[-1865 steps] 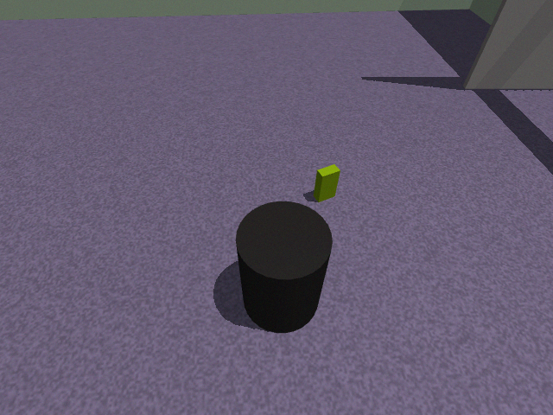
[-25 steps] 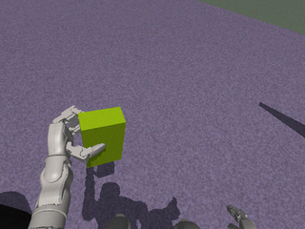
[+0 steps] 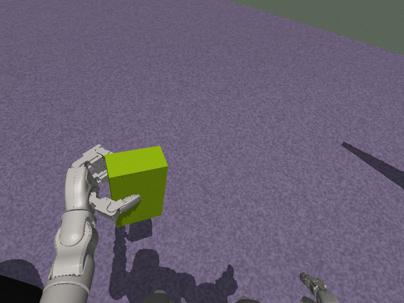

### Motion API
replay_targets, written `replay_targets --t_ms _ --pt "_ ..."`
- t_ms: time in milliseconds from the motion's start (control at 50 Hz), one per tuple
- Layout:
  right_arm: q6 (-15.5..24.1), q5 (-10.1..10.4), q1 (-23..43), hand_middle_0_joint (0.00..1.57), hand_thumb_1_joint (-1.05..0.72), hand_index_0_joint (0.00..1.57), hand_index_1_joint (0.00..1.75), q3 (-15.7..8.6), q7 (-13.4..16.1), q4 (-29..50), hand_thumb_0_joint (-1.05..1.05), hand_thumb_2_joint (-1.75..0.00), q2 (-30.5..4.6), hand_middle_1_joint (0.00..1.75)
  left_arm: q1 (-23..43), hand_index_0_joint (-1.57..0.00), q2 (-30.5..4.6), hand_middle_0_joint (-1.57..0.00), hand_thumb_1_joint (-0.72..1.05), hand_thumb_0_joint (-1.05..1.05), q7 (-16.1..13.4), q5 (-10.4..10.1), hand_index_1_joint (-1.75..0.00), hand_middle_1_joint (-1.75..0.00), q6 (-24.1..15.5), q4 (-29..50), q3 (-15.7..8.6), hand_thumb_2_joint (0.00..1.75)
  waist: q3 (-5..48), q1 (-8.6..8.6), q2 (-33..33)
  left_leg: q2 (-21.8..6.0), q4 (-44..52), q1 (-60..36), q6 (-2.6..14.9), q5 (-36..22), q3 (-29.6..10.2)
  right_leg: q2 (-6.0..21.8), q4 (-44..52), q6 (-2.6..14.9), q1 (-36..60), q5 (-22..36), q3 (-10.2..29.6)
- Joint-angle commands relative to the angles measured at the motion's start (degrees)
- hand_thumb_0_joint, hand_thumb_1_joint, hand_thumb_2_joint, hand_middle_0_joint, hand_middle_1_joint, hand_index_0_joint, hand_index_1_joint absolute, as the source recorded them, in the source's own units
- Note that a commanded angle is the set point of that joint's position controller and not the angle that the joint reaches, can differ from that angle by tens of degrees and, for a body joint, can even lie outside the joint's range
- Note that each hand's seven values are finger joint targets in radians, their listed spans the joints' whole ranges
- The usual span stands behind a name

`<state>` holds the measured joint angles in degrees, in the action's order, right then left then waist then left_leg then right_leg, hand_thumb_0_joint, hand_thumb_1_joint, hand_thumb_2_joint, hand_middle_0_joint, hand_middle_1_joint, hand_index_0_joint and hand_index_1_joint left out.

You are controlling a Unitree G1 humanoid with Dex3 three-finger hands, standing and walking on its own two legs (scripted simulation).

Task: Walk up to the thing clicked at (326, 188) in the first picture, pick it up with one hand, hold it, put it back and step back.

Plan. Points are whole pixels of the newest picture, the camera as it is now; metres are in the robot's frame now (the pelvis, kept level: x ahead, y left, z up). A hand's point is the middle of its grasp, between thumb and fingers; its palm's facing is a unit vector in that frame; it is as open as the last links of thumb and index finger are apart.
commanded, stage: hold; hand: left
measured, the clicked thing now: (137, 189) +0.33 +0.14 +0.03
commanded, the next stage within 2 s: crouch in 0.48 s
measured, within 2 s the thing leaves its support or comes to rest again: neither
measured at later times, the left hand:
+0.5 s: hand (115, 182) +0.32 +0.17 +0.07, palm faces +0.15 -0.99 -0.01, open 9.6 cm
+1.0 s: hand (121, 201) +0.32 +0.18 -0.02, palm faces +0.22 -0.97 +0.00, open 9.6 cm
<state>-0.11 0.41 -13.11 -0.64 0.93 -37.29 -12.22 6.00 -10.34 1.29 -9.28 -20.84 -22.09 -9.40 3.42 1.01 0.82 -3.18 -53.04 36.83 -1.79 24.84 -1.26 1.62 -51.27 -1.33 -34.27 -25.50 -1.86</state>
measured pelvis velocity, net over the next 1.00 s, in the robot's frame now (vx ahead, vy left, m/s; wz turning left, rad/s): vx -0.02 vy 0.00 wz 0.00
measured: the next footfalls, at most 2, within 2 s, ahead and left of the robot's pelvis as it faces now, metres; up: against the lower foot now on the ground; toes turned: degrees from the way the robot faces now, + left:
none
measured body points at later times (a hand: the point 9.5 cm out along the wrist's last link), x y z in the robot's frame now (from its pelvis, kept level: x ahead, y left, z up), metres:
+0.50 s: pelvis +0.00 +0.00 +0.01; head +0.03 +0.00 +0.46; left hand +0.31 +0.23 +0.07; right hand +0.13 -0.25 -0.10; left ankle +0.02 +0.14 -0.69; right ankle +0.00 -0.14 -0.69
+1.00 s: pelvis -0.02 +0.00 -0.03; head +0.07 +0.01 +0.41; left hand +0.31 +0.23 -0.02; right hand +0.13 -0.26 -0.14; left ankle +0.02 +0.14 -0.69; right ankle +0.00 -0.14 -0.69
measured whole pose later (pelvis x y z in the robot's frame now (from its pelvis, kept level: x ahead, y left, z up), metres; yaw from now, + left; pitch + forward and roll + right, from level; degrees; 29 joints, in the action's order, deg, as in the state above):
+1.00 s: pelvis -0.02 +0.00 -0.03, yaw +0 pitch +15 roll -1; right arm 2.5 -1.6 -10.3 -2.0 -1.2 -37.5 -12.9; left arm 10.7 -9.4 -0.1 -7.5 -31.2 -34.4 -13.0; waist 4.2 2.1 -0.9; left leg -3.0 -61.9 50.4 -2.1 26.3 -2.1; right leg 1.7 -61.1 -0.9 -48.0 -27.6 -2.0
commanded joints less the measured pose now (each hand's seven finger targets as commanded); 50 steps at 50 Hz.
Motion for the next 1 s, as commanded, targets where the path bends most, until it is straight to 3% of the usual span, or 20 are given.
replay_targets --t_ms 0,80,100,120,180,200,280,300,360,400,440,460,480,520,580,720,780,880,940,980 --pt "2.03 -0.16 1.24 0.20 -0.93 0.20 0.30 -2.78 0.83 7.35 0.00 -0.90 -8.07 0.30 14.47 -1.35 -7.08 -1.32 0.00 0.00 0.14 -0.45 -1.46 -1.47 -3.63 13.69 -1.65 1.23 14.87 0.82 0.55 2.20 8.20 -9.84 1.48 -12.76 1.09 -2.12 7.67 1.40 6.41 15.65 -0.68" --pt "2.29 -0.22 1.35 0.20 -0.93 0.20 0.30 -2.71 0.92 7.23 0.00 -0.90 -7.76 0.30 14.04 -1.36 -7.33 -1.34 -0.03 0.00 -0.04 -0.62 -1.48 -1.48 -3.73 14.51 -2.17 1.23 16.24 0.54 0.53 2.34 7.92 -10.81 1.55 -14.77 1.45 -2.07 8.02 1.16 8.11 17.86 -0.39" --pt "2.36 -0.16 1.15 0.20 -0.93 0.20 0.30 -2.57 0.85 7.19 0.00 -0.90 -7.79 0.30 12.44 -1.35 -5.88 -1.33 -0.03 0.00 -0.01 -0.64 -1.48 -1.48 -3.22 12.77 -1.11 1.24 15.72 0.87 -1.16 2.17 8.05 -10.58 1.61 -15.29 1.25 -2.13 7.89 1.14 8.61 18.44 -0.52" --pt "2.30 -0.11 1.35 0.20 -0.93 0.20 0.30 -2.52 0.92 7.27 0.00 -0.91 -7.66 0.30 15.41 -1.35 -7.16 -1.33 -0.03 0.00 -0.09 -0.91 -1.47 -1.47 -3.53 16.70 -1.82 1.24 15.96 0.53 0.38 2.30 8.06 -10.54 1.58 -15.67 1.43 -2.02 8.05 1.15 8.93 19.04 -0.41" --pt "2.28 -0.09 1.84 0.20 -0.93 0.20 0.30 -2.49 0.74 7.46 0.00 -0.90 -7.75 0.30 12.37 -1.37 -5.15 -1.34 -0.04 0.00 -0.12 -0.61 -1.50 -1.50 -2.69 10.90 -0.76 1.26 13.22 1.01 -0.47 2.12 8.94 -10.15 1.54 -13.74 1.26 -2.15 8.57 1.26 7.36 16.78 -0.62" --pt "2.39 -0.03 2.27 0.20 -0.93 0.20 0.30 -2.53 0.75 7.50 0.00 -0.90 -7.76 0.30 15.55 -1.37 -7.24 -1.35 -0.04 0.00 -0.27 -0.70 -1.49 -1.49 -3.19 15.05 -2.12 1.25 12.64 0.29 0.35 2.10 9.51 -9.82 1.42 -12.40 1.09 -2.15 8.83 1.38 7.24 15.18 -0.85" --pt "2.28 -0.08 2.03 0.20 -0.93 0.20 0.30 -2.61 0.75 7.65 0.00 -0.90 -7.84 0.30 14.13 -1.36 -6.36 -1.33 -0.03 0.00 -0.14 -0.53 -1.49 -1.49 -3.07 15.61 -0.92 1.25 13.62 0.38 0.75 2.12 10.03 -11.60 1.34 -13.49 1.19 -2.14 8.94 1.43 8.48 16.14 -0.79" --pt "2.37 0.00 2.38 0.20 -0.93 0.20 0.30 -2.47 0.78 7.60 0.00 -0.91 -7.78 0.30 11.61 -1.36 -5.59 -1.34 -0.05 0.00 0.12 -0.47 -1.49 -1.49 -2.56 11.29 -0.83 1.24 12.73 0.48 -0.71 2.20 9.82 -11.04 1.49 -13.24 1.27 -2.20 9.42 1.27 8.35 16.04 -0.72" --pt "2.46 0.00 2.42 0.20 -0.93 0.20 0.30 -2.66 0.68 7.72 0.00 -0.90 -7.88 0.30 14.57 -1.36 -7.59 -1.34 -0.05 0.00 -0.16 -0.42 -1.49 -1.49 -2.79 15.36 -2.10 1.25 13.66 -0.08 1.17 2.12 10.49 -11.59 1.31 -12.89 1.18 -2.10 9.52 1.49 8.88 15.35 -0.81" --pt "2.62 -0.03 2.33 0.20 -0.93 0.20 0.30 -2.61 0.68 7.33 0.00 -0.91 -7.79 0.30 12.21 -1.37 -5.89 -1.35 -0.08 0.00 -0.07 -0.77 -1.50 -1.50 -2.45 11.09 -1.88 1.25 11.83 0.65 -1.12 2.15 10.01 -10.29 1.63 -12.18 1.31 -2.13 9.79 1.22 7.77 15.10 -0.75" --pt "2.80 0.00 2.52 0.20 -0.93 0.20 0.30 -2.66 0.62 7.50 0.00 -0.90 -7.74 0.30 13.30 -1.36 -5.86 -1.34 -0.05 0.00 -0.03 -1.03 -1.49 -1.49 -2.97 13.73 -1.67 1.25 12.70 0.38 -0.59 2.27 10.19 -10.36 1.60 -11.56 1.44 -2.00 9.84 1.29 7.88 14.72 -0.62" --pt "2.79 -0.02 3.11 0.20 -0.93 0.20 0.30 -2.40 0.51 7.91 0.00 -0.91 -7.56 0.30 11.76 -1.36 -4.35 -1.33 -0.06 0.00 0.24 -0.84 -1.48 -1.48 -2.91 11.05 -0.34 1.24 10.73 0.96 -1.42 2.19 10.40 -9.71 1.60 -10.27 1.21 -2.11 10.01 1.28 7.01 13.37 -0.84" --pt "2.95 -0.03 3.04 0.20 -0.93 0.20 0.30 -2.90 0.53 7.95 0.00 -0.90 -8.04 0.30 15.59 -1.36 -7.28 -1.33 -0.05 0.00 0.21 -0.85 -1.48 -1.48 -3.74 17.43 -1.83 1.24 13.49 -0.09 1.20 2.39 10.54 -10.95 1.44 -10.36 1.46 -1.95 10.06 1.42 7.93 13.27 -0.56" --pt "3.03 -0.04 2.58 0.20 -0.93 0.20 0.30 -2.85 0.65 8.06 0.00 -0.90 -7.94 0.30 15.28 -1.36 -7.40 -1.33 -0.03 0.00 0.19 -0.43 -1.48 -1.48 -3.85 17.92 -1.30 1.24 15.57 -0.08 1.32 2.49 10.31 -12.28 1.39 -12.21 1.67 -1.86 10.17 1.32 9.36 15.14 -0.38" --pt "3.15 -0.10 2.55 0.20 -0.89 0.20 0.30 -2.19 0.81 7.53 0.00 -0.90 -7.34 0.30 12.79 -1.39 -6.13 -1.37 0.08 0.00 0.16 -0.64 -1.47 -1.48 -3.60 15.34 -0.83 1.25 14.28 0.53 -0.73 2.50 9.92 -11.76 1.59 -12.80 1.57 -1.89 10.24 0.95 9.89 16.16 -0.31" --pt "3.16 -0.36 2.46 0.20 -0.88 0.20 0.30 -3.15 0.29 6.99 0.00 -0.90 -7.83 0.30 10.54 -1.47 -3.87 -1.43 0.11 0.00 -0.96 -0.26 -1.53 -1.55 -3.50 8.60 -1.85 1.30 9.70 0.81 -2.71 2.21 8.60 -6.96 1.86 -11.45 1.40 -1.79 8.97 1.11 5.32 15.02 -0.61" --pt "3.48 -0.75 3.20 0.20 -0.88 0.20 0.30 -3.39 -0.25 7.11 0.00 -0.90 -7.64 0.30 11.55 -1.46 -3.66 -1.43 0.08 0.00 -1.24 0.49 -1.54 -1.55 -5.35 6.41 -2.10 1.31 9.55 1.09 -2.68 2.39 6.79 -4.72 2.02 -9.55 1.56 -1.43 7.78 1.01 2.57 13.35 -0.07" --pt "3.86 -1.82 1.81 0.20 -0.88 0.20 0.30 -4.03 -1.10 5.45 0.00 -0.90 -7.94 0.30 15.95 -1.42 -5.83 -1.39 0.08 0.00 -1.69 0.98 -1.52 -1.53 -11.53 1.32 -5.56 1.30 14.87 2.03 -2.50 2.46 -0.23 0.38 2.17 -11.10 1.15 -1.34 0.52 1.18 -2.93 15.34 0.28" --pt "4.52 -2.66 1.62 0.20 -0.89 0.20 0.30 -4.26 -1.83 4.39 0.00 -0.90 -8.15 0.30 19.99 -1.43 -5.30 -1.40 0.09 0.00 -1.03 1.38 -1.54 -1.55 -16.09 -4.03 -5.18 1.31 17.48 2.99 -1.97 2.51 -6.67 7.46 2.27 -7.55 0.49 -1.46 -5.74 1.48 -11.23 11.35 0.29" --pt "4.75 -3.00 2.28 0.20 -0.89 0.20 0.30 -4.26 -2.31 4.35 0.00 -0.90 -8.51 0.30 20.40 -1.45 -6.78 -1.42 0.11 0.00 -0.68 1.62 -1.56 -1.57 -19.35 -7.46 -6.63 1.33 20.23 2.29 -0.30 2.73 -11.61 12.69 2.18 -5.42 0.15 -1.39 -10.72 1.83 -16.74 8.40 0.47"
